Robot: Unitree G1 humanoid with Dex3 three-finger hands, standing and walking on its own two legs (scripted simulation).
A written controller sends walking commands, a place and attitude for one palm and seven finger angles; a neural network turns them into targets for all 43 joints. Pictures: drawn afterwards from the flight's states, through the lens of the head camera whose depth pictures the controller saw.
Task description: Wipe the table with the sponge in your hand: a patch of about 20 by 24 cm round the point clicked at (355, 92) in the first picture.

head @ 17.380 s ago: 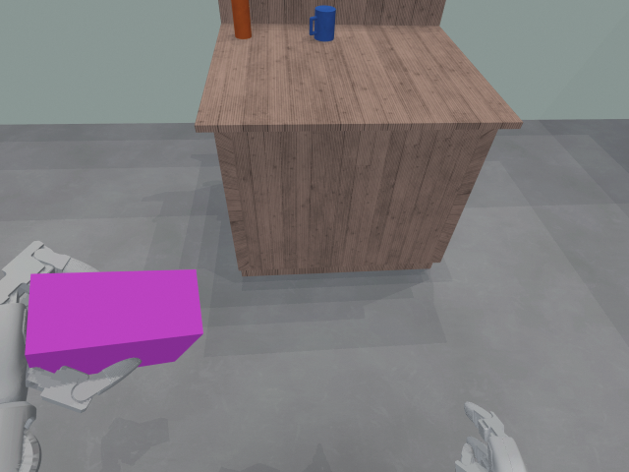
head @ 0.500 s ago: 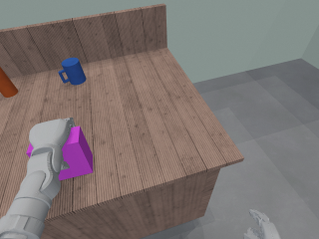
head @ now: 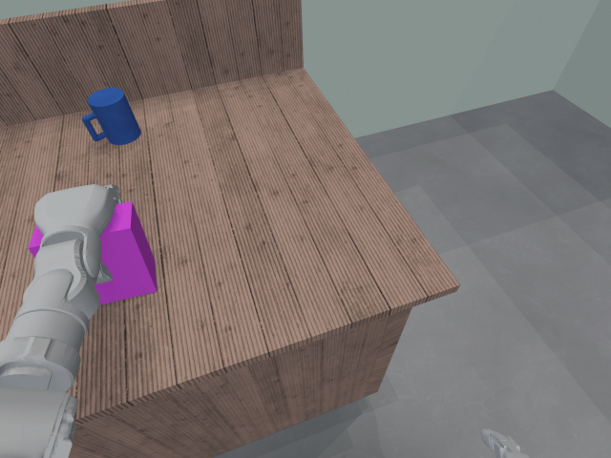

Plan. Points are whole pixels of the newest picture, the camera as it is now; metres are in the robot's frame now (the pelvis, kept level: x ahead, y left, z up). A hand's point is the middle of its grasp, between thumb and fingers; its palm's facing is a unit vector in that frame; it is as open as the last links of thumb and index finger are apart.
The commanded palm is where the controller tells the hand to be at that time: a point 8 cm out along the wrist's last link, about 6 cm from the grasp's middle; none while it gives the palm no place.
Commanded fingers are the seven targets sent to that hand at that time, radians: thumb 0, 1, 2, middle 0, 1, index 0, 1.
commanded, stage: wipe forward along the first lane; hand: left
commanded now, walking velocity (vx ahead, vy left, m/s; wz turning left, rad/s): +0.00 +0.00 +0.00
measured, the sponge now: (107, 267) +0.36 +0.33 +0.02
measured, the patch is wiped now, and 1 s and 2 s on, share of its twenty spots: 0.35 0.50 0.60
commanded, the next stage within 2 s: slide across to the middle lane in 0.50 s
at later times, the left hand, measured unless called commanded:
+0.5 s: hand (91, 212) +0.42 +0.36 +0.07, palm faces -0.13 +0.01 -0.99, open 10.6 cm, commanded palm +0.41 +0.35 +0.11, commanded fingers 0.00 0.10 1.30 -1.20 -1.60 -1.20 -1.60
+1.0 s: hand (106, 201) +0.44 +0.34 +0.08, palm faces -0.10 +0.02 -1.00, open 10.6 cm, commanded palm +0.43 +0.31 +0.13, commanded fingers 0.00 0.10 1.30 -1.20 -1.60 -1.20 -1.60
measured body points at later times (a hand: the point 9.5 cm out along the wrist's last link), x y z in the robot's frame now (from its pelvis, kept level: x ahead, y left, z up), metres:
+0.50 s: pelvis +0.01 +0.02 +0.00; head +0.06 +0.01 +0.44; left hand +0.43 +0.35 +0.13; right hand +0.09 -0.26 -0.13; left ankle +0.04 +0.14 -0.73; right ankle +0.00 -0.13 -0.73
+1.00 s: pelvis +0.02 +0.02 +0.00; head +0.07 +0.02 +0.45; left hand +0.44 +0.34 +0.13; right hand +0.11 -0.24 -0.13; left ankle +0.04 +0.14 -0.73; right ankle +0.00 -0.13 -0.73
